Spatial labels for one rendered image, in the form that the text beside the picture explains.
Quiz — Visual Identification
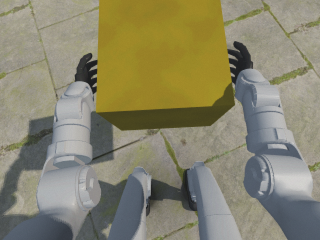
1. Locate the right robot thigh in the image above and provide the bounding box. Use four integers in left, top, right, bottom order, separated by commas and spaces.
187, 165, 242, 240

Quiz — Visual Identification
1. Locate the left robot upper arm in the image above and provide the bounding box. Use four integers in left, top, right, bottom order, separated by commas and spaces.
3, 164, 101, 240

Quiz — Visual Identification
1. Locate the robot right forearm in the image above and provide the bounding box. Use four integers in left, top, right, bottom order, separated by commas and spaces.
234, 68, 313, 191

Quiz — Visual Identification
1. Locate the robot left forearm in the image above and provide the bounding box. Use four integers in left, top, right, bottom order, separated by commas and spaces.
36, 81, 95, 209

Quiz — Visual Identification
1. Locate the robot right hand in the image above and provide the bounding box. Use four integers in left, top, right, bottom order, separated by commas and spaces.
227, 41, 253, 85

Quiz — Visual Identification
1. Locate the carton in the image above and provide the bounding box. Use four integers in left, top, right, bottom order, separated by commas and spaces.
96, 0, 235, 131

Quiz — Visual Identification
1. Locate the left robot foot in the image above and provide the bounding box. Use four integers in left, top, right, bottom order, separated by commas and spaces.
146, 180, 152, 216

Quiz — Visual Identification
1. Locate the robot left hand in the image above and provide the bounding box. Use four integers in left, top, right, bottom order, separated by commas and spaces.
74, 53, 98, 94

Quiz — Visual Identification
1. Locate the right robot upper arm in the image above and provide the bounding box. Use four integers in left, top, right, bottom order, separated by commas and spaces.
243, 154, 320, 240

